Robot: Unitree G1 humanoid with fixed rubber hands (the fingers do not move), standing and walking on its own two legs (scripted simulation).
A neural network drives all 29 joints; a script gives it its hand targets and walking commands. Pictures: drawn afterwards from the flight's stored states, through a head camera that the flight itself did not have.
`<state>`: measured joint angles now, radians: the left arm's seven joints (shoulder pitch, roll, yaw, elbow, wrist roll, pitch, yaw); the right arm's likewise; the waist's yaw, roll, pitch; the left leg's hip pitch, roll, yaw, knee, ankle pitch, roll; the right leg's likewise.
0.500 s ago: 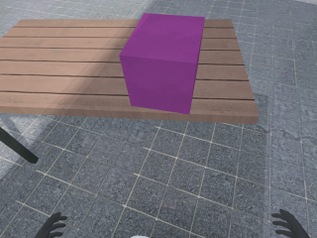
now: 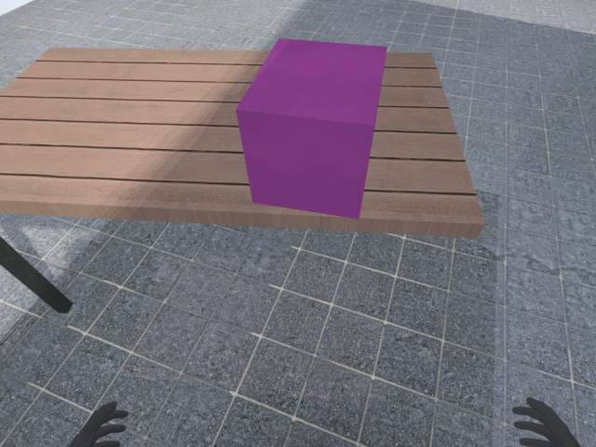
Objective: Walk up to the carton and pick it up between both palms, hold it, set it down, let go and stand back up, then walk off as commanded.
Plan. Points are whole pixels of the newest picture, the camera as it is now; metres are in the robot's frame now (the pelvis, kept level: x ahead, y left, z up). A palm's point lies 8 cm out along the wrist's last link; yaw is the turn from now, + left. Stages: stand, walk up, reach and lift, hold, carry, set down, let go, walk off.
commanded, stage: stand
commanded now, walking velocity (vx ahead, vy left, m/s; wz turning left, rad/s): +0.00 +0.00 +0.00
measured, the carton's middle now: (318, 126) +0.70 -0.01 +0.01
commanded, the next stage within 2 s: none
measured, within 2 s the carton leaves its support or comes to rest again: neither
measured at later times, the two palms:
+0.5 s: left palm out of the picture +0.11 +0.32 -0.08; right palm out of the picture +0.11 -0.31 -0.08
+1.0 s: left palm out of the picture +0.10 +0.32 -0.08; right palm out of the picture +0.11 -0.31 -0.08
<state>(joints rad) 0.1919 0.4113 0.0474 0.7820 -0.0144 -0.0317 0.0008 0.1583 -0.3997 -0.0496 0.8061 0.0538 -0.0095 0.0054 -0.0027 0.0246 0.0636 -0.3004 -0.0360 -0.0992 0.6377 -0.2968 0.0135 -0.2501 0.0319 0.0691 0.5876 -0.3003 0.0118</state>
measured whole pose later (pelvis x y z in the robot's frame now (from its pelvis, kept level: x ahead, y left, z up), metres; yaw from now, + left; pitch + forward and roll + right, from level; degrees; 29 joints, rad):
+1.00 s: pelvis -0.01 +0.00 +0.01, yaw +0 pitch -2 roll -1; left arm 0.19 0.41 0.04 0.84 -0.01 -0.03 0.00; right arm 0.14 -0.40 -0.05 0.88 0.05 -0.01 0.01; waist 0.00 0.02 0.05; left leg -0.28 -0.04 -0.10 0.57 -0.25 0.01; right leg -0.23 0.03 0.07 0.52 -0.25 0.02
